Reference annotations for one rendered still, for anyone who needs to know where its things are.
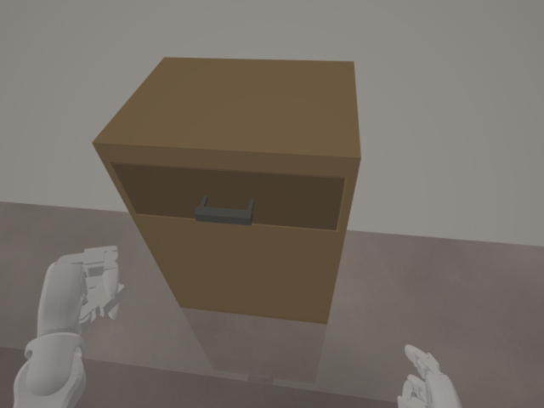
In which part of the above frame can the robot right hand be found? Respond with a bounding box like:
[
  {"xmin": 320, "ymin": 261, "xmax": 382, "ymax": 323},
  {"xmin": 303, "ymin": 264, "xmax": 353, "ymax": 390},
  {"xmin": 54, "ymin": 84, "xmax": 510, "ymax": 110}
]
[{"xmin": 398, "ymin": 344, "xmax": 462, "ymax": 408}]

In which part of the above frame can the robot left hand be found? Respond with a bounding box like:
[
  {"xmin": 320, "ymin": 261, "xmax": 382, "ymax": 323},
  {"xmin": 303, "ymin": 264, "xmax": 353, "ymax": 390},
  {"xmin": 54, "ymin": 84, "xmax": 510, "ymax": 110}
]
[{"xmin": 37, "ymin": 246, "xmax": 124, "ymax": 337}]

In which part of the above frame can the drawer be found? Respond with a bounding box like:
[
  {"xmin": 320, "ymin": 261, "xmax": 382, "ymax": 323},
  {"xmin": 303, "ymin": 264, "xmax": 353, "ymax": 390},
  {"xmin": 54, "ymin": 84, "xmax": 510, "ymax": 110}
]
[{"xmin": 113, "ymin": 162, "xmax": 345, "ymax": 230}]

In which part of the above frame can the handle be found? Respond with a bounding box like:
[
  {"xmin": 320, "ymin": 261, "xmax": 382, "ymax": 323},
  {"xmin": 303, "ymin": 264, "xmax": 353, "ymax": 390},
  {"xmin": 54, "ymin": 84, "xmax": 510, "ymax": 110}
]
[{"xmin": 194, "ymin": 195, "xmax": 255, "ymax": 225}]

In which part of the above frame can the left robot forearm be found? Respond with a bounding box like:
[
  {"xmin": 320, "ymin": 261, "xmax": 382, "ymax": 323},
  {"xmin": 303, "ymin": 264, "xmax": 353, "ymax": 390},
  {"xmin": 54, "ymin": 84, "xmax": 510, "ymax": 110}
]
[{"xmin": 13, "ymin": 332, "xmax": 86, "ymax": 408}]

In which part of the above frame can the cabinet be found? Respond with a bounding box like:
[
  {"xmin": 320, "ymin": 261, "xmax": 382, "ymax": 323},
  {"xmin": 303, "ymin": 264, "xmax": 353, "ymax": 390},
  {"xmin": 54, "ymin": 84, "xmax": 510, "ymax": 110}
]
[{"xmin": 92, "ymin": 57, "xmax": 361, "ymax": 325}]

